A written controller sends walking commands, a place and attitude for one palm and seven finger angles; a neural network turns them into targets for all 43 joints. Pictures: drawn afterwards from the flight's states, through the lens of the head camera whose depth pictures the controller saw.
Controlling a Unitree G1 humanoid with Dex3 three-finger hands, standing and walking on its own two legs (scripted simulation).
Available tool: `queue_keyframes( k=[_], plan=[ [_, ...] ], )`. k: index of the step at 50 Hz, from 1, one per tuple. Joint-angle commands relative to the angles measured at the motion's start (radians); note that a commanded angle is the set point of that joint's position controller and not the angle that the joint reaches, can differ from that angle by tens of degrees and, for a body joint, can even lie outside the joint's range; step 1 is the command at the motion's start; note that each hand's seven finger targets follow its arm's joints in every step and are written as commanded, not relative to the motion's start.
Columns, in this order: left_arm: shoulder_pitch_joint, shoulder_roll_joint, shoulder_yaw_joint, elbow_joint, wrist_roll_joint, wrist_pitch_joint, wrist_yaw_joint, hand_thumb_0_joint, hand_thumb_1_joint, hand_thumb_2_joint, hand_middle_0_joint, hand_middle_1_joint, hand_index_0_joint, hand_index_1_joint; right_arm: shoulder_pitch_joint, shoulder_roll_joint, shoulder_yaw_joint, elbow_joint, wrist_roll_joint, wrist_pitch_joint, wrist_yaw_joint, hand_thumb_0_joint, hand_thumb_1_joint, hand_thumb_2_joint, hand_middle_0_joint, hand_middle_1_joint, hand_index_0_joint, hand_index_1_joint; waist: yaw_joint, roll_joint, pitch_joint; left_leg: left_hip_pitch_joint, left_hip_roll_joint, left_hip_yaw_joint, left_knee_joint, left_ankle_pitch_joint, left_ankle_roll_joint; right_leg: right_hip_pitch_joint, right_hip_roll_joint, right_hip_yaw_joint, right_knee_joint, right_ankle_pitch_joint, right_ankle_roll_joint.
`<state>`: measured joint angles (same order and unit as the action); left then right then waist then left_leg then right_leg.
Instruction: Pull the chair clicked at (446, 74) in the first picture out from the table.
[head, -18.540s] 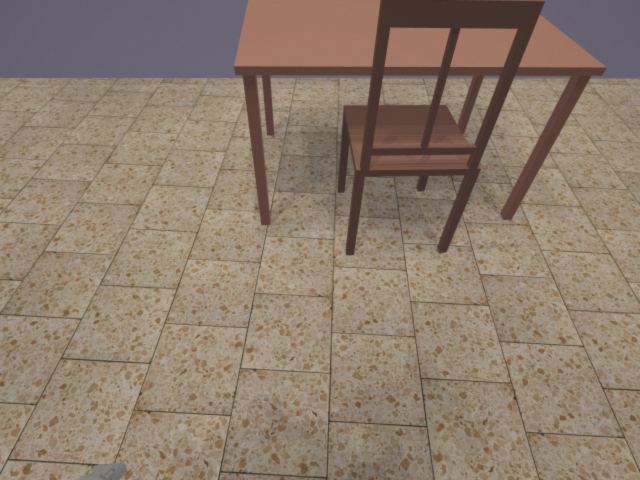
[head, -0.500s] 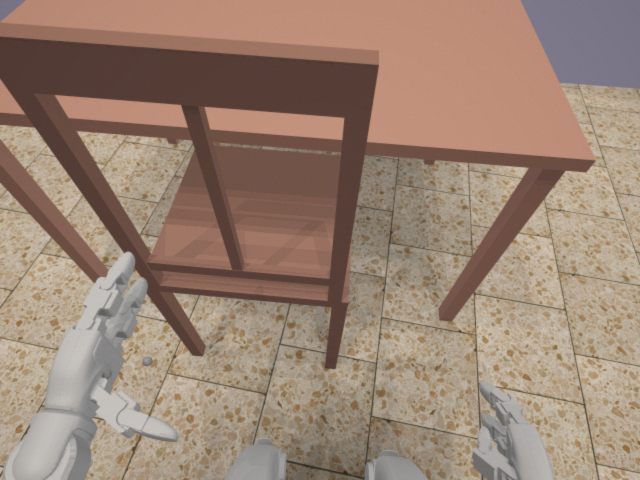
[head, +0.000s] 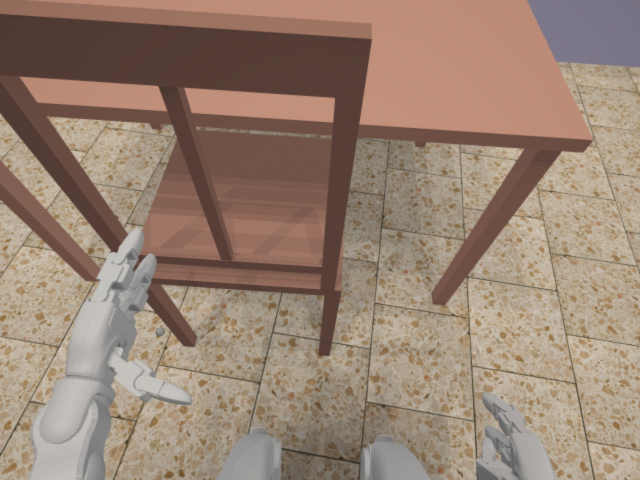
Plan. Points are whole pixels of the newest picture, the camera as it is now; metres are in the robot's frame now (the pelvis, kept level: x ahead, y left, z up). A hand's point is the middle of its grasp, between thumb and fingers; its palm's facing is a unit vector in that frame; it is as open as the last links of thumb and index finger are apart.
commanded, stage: aim the fingers beside a spindle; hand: left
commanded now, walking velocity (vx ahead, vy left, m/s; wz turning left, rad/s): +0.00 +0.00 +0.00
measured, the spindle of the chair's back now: (206, 192) +0.49 +0.18 +0.03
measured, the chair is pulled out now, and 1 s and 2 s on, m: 0.00 0.00 0.00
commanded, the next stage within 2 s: push the fingers through the gap in 1.42 s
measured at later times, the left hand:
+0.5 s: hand (185, 305) +0.32 +0.18 +0.02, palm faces -0.05 -1.00 -0.03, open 16.9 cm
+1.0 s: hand (200, 290) +0.35 +0.17 +0.00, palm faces -0.04 -1.00 -0.04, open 16.9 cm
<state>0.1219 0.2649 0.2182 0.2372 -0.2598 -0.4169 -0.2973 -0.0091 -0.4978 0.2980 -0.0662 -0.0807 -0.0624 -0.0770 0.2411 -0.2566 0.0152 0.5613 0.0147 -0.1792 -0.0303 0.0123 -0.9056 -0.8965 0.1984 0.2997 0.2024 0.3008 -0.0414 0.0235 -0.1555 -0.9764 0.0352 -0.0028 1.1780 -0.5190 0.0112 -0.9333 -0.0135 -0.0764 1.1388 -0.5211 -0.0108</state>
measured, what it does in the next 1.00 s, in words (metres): stands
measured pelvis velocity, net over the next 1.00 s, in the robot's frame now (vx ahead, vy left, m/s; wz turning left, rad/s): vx -0.01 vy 0.00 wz -0.01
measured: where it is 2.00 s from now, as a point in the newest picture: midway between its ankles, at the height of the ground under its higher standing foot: outside the picture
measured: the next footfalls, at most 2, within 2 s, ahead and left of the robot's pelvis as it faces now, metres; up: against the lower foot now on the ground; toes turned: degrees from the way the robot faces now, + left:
none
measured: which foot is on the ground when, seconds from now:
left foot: down 0.00-1.00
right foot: down 0.00-1.00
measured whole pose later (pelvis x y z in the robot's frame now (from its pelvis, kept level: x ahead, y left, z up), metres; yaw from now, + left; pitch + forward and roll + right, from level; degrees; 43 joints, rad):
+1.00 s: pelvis -0.01 +0.00 -0.03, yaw -1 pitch +22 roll -2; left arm -0.20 0.25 0.20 0.48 -0.18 -0.46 -0.20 -0.01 -0.50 0.30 -0.07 -0.08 -0.06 -0.08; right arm 0.22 -0.25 0.01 0.57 0.00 -0.07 0.00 0.01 -0.91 -0.90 0.20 0.30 0.20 0.30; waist -0.06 0.02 -0.16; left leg -1.14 0.04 0.01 1.29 -0.54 0.02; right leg -1.10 -0.01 -0.06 1.26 -0.55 -0.01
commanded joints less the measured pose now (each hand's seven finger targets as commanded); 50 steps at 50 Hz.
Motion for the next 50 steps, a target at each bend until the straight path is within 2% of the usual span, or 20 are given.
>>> queue_keyframes(
  k=[1, 4, 8, 9, 13, 14, 17, 20, 22, 27, 28, 32, 33, 36, 38, 42, 43, 44, 47, 50],
  plan=[
    [-0.202, 0.166, 0.077, -0.185, -0.022, -0.082, -0.002, 0.000, -0.500, 0.300, -0.060, -0.080, -0.060, -0.080, -0.016, -0.144, -0.062, -0.122, 0.007, -0.052, -0.018, 0.000, -0.900, -0.900, 0.200, 0.300, 0.200, 0.300, -0.003, 0.048, -0.276, 0.186, -0.024, -0.022, -0.145, 0.236, 0.013, 0.146, 0.015, 0.045, -0.155, 0.198, -0.011],
    [-0.174, 0.138, 0.047, -0.196, -0.024, -0.081, -0.006, 0.000, -0.500, 0.300, -0.060, -0.080, -0.060, -0.080, -0.007, -0.143, -0.064, -0.123, 0.006, -0.056, -0.015, 0.000, -0.900, -0.900, 0.200, 0.300, 0.200, 0.300, 0.000, 0.053, -0.334, 0.239, -0.019, -0.031, -0.143, 0.303, 0.013, 0.146, 0.016, 0.033, -0.139, 0.251, -0.012],
    [-0.247, 0.117, 0.010, -0.149, -0.004, -0.063, 0.010, 0.000, -0.500, 0.300, -0.060, -0.080, -0.060, -0.080, -0.004, -0.151, -0.064, -0.115, 0.004, -0.046, -0.014, 0.000, -0.900, -0.900, 0.200, 0.300, 0.200, 0.300, -0.021, 0.021, -0.288, 0.204, -0.016, -0.044, -0.136, 0.261, 0.013, 0.088, 0.017, 0.025, -0.127, 0.204, -0.010],
    [-0.242, 0.122, 0.021, -0.126, 0.002, -0.058, 0.018, 0.000, -0.500, 0.300, -0.060, -0.080, -0.060, -0.080, -0.003, -0.151, -0.065, -0.117, 0.005, -0.041, -0.012, 0.000, -0.900, -0.900, 0.200, 0.300, 0.200, 0.300, -0.013, 0.018, -0.278, 0.193, -0.017, -0.040, -0.139, 0.234, 0.011, 0.082, 0.017, 0.026, -0.131, 0.180, -0.010],
    [-0.300, 0.153, 0.051, -0.113, 0.017, -0.065, 0.047, 0.000, -0.500, 0.300, -0.060, -0.080, -0.060, -0.080, -0.007, -0.152, -0.064, -0.121, 0.002, -0.023, -0.011, 0.000, -0.900, -0.900, 0.200, 0.300, 0.200, 0.300, -0.002, 0.024, -0.307, 0.185, -0.018, -0.040, -0.134, 0.233, 0.011, 0.082, 0.017, 0.028, -0.115, 0.176, -0.015],
    [-0.319, 0.136, 0.033, -0.137, 0.020, -0.072, 0.052, 0.000, -0.500, 0.300, -0.060, -0.080, -0.060, -0.080, -0.011, -0.146, -0.061, -0.125, -0.001, -0.021, -0.007, 0.000, -0.900, -0.900, 0.200, 0.300, 0.200, 0.300, 0.002, 0.059, -0.332, 0.204, -0.020, -0.039, -0.135, 0.245, 0.008, 0.086, 0.014, 0.031, -0.112, 0.185, -0.016],
    [-0.320, 0.128, 0.028, -0.131, 0.023, -0.080, 0.065, 0.000, -0.500, 0.300, -0.060, -0.080, -0.060, -0.080, -0.007, -0.145, -0.063, -0.123, -0.003, -0.013, -0.003, 0.000, -0.900, -0.900, 0.200, 0.300, 0.200, 0.300, 0.002, 0.047, -0.357, 0.218, -0.017, -0.041, -0.129, 0.271, 0.006, 0.086, 0.016, 0.028, -0.103, 0.206, -0.017],
    [-0.327, 0.094, -0.009, -0.106, 0.029, -0.078, 0.071, 0.000, -0.500, 0.300, -0.060, -0.080, -0.060, -0.080, -0.004, -0.144, -0.063, -0.120, -0.004, -0.003, 0.003, 0.000, -0.900, -0.900, 0.200, 0.300, 0.200, 0.300, -0.010, 0.042, -0.339, 0.216, -0.015, -0.046, -0.123, 0.281, 0.004, 0.065, 0.015, 0.024, -0.097, 0.212, -0.016],
    [-0.346, 0.108, 0.005, -0.066, 0.035, -0.073, 0.076, 0.000, -0.500, 0.300, -0.060, -0.080, -0.060, -0.080, 0.001, -0.149, -0.063, -0.114, -0.002, 0.008, 0.004, 0.000, -0.900, -0.900, 0.200, 0.300, 0.200, 0.300, -0.013, 0.022, -0.320, 0.186, -0.015, -0.045, -0.117, 0.257, 0.004, 0.055, 0.017, 0.024, -0.093, 0.201, -0.016],
    [-0.383, 0.092, -0.013, -0.087, 0.041, -0.087, 0.088, 0.000, -0.500, 0.300, -0.060, -0.080, -0.060, -0.080, 0.001, -0.146, -0.067, -0.116, -0.005, 0.019, 0.008, 0.000, -0.900, -0.900, 0.200, 0.300, 0.200, 0.300, -0.010, 0.034, -0.369, 0.204, -0.017, -0.043, -0.103, 0.281, 0.004, 0.059, 0.014, 0.029, -0.081, 0.220, -0.018],
    [-0.375, 0.110, 0.002, -0.074, 0.045, -0.090, 0.092, 0.000, -0.500, 0.300, -0.060, -0.080, -0.060, -0.080, 0.003, -0.148, -0.068, -0.115, -0.005, 0.021, 0.007, 0.000, -0.900, -0.900, 0.200, 0.300, 0.200, 0.300, -0.009, 0.027, -0.362, 0.191, -0.016, -0.042, -0.096, 0.287, 0.005, 0.059, 0.016, 0.030, -0.077, 0.226, -0.019],
    [-0.408, 0.100, -0.002, -0.052, 0.051, -0.105, 0.102, 0.000, -0.500, 0.300, -0.060, -0.080, -0.060, -0.080, -0.002, -0.144, -0.067, -0.110, -0.006, 0.031, 0.011, 0.000, -0.900, -0.900, 0.200, 0.300, 0.200, 0.300, -0.009, 0.033, -0.351, 0.169, -0.019, -0.038, -0.090, 0.253, 0.003, 0.041, 0.016, 0.034, -0.073, 0.201, -0.019],
    [-0.435, 0.105, -0.005, -0.047, 0.055, -0.109, 0.105, 0.000, -0.500, 0.300, -0.060, -0.080, -0.060, -0.080, -0.001, -0.147, -0.066, -0.107, -0.007, 0.032, 0.011, 0.000, -0.900, -0.900, 0.200, 0.300, 0.200, 0.300, -0.017, 0.033, -0.353, 0.166, -0.018, -0.042, -0.084, 0.250, 0.006, 0.026, 0.018, 0.032, -0.066, 0.193, -0.020],
    [-0.482, 0.072, -0.041, -0.030, 0.062, -0.113, 0.108, 0.000, -0.500, 0.300, -0.060, -0.080, -0.060, -0.080, 0.002, -0.145, -0.066, -0.101, -0.008, 0.037, 0.013, 0.000, -0.900, -0.900, 0.200, 0.300, 0.200, 0.300, -0.024, 0.043, -0.360, 0.169, -0.018, -0.043, -0.078, 0.235, 0.004, 0.012, 0.016, 0.033, -0.064, 0.181, -0.020],
    [-0.496, 0.101, -0.011, 0.017, 0.064, -0.111, 0.112, 0.000, -0.500, 0.300, -0.060, -0.080, -0.060, -0.080, 0.007, -0.151, -0.066, -0.093, -0.008, 0.043, 0.011, 0.000, -0.900, -0.900, 0.200, 0.300, 0.200, 0.300, -0.029, 0.002, -0.353, 0.135, -0.020, -0.041, -0.066, 0.220, 0.009, 0.011, 0.019, 0.036, -0.063, 0.175, -0.019],
    [-0.539, 0.109, -0.001, 0.017, 0.067, -0.120, 0.114, 0.000, -0.500, 0.300, -0.060, -0.080, -0.060, -0.080, 0.005, -0.146, -0.066, -0.095, -0.009, 0.051, 0.014, 0.000, -0.900, -0.900, 0.200, 0.300, 0.200, 0.300, -0.014, 0.038, -0.389, 0.135, -0.024, -0.034, -0.060, 0.223, 0.006, 0.028, 0.016, 0.046, -0.056, 0.185, -0.021],
    [-0.508, 0.137, 0.028, 0.021, 0.066, -0.120, 0.115, 0.000, -0.500, 0.300, -0.060, -0.080, -0.060, -0.080, 0.007, -0.150, -0.067, -0.103, -0.008, 0.053, 0.015, 0.000, -0.900, -0.900, 0.200, 0.300, 0.200, 0.300, -0.002, 0.035, -0.402, 0.138, -0.024, -0.034, -0.061, 0.234, 0.007, 0.037, 0.020, 0.045, -0.052, 0.190, -0.023],
    [-0.508, 0.128, 0.021, 0.022, 0.066, -0.118, 0.112, 0.000, -0.500, 0.300, -0.060, -0.080, -0.060, -0.080, 0.007, -0.146, -0.065, -0.104, -0.009, 0.057, 0.016, 0.000, -0.900, -0.900, 0.200, 0.300, 0.200, 0.300, -0.008, 0.028, -0.423, 0.137, -0.025, -0.028, -0.057, 0.247, 0.009, 0.054, 0.019, 0.050, -0.052, 0.213, -0.020],
    [-0.505, 0.144, 0.047, 0.047, 0.055, -0.112, 0.106, 0.000, -0.500, 0.300, -0.060, -0.080, -0.060, -0.080, 0.008, -0.143, -0.063, -0.104, -0.006, 0.066, 0.015, 0.000, -0.900, -0.900, 0.200, 0.300, 0.200, 0.300, -0.007, 0.001, -0.401, 0.087, -0.028, -0.017, -0.053, 0.229, 0.011, 0.090, 0.019, 0.062, -0.061, 0.221, -0.015],
    [-0.509, 0.147, 0.045, 0.046, 0.050, -0.112, 0.093, 0.000, -0.500, 0.300, -0.060, -0.080, -0.060, -0.080, 0.011, -0.145, -0.063, -0.104, -0.003, 0.066, 0.014, 0.000, -0.900, -0.900, 0.200, 0.300, 0.200, 0.300, -0.010, 0.016, -0.395, 0.096, -0.025, -0.019, -0.058, 0.234, 0.010, 0.075, 0.020, 0.058, -0.058, 0.224, -0.016]
  ],
)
